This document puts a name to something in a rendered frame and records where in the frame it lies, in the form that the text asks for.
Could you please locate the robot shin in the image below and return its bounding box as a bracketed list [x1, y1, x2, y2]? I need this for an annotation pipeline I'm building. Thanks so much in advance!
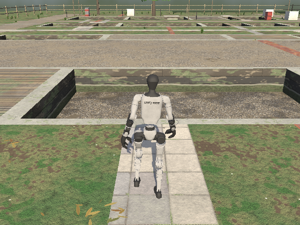
[155, 160, 163, 192]
[134, 150, 141, 181]

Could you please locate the robot right forearm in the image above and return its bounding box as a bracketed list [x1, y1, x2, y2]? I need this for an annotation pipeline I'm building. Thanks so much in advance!
[168, 114, 176, 131]

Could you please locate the robot right shin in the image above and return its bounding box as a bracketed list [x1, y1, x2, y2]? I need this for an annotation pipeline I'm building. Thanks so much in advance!
[155, 160, 163, 192]

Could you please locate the robot left shin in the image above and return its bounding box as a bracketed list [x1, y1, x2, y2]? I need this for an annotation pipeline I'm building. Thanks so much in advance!
[134, 150, 141, 181]

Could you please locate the right robot upper arm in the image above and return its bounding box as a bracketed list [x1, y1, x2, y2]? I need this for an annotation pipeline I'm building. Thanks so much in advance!
[162, 95, 173, 120]

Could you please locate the robot left forearm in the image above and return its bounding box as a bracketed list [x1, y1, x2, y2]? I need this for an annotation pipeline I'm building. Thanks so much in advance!
[123, 113, 134, 137]

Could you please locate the robot right hand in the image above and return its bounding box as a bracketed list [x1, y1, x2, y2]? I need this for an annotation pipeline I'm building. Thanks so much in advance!
[165, 129, 176, 138]

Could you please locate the robot left hand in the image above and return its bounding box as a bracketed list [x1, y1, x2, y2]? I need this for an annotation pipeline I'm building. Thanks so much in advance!
[121, 135, 132, 149]

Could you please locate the left robot upper arm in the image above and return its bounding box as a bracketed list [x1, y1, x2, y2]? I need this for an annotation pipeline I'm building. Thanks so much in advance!
[129, 94, 142, 121]

